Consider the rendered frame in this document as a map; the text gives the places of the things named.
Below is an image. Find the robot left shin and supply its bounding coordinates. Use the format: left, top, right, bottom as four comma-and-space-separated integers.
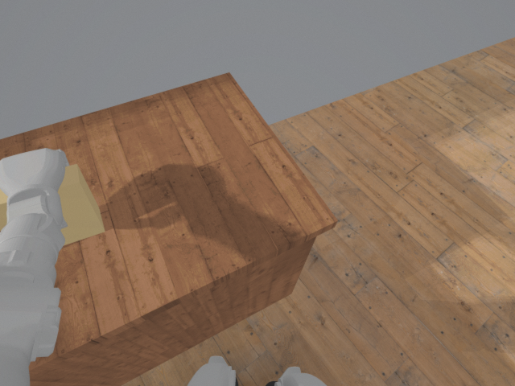
208, 356, 229, 367

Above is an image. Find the robot shin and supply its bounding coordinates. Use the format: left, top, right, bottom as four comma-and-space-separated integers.
208, 356, 229, 367
280, 367, 301, 379

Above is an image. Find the table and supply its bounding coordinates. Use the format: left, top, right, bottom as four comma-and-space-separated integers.
0, 72, 338, 386

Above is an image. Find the robot right shin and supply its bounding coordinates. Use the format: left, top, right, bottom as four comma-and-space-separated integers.
280, 367, 301, 379

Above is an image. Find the sponge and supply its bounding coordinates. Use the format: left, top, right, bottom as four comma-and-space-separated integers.
0, 164, 105, 245

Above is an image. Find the robot left hand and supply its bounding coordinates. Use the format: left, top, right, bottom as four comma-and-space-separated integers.
0, 148, 70, 229

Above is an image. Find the robot left upper arm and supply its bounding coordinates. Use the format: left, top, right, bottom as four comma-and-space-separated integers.
0, 281, 62, 386

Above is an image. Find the robot left forearm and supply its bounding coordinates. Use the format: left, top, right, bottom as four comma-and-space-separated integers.
0, 184, 65, 288

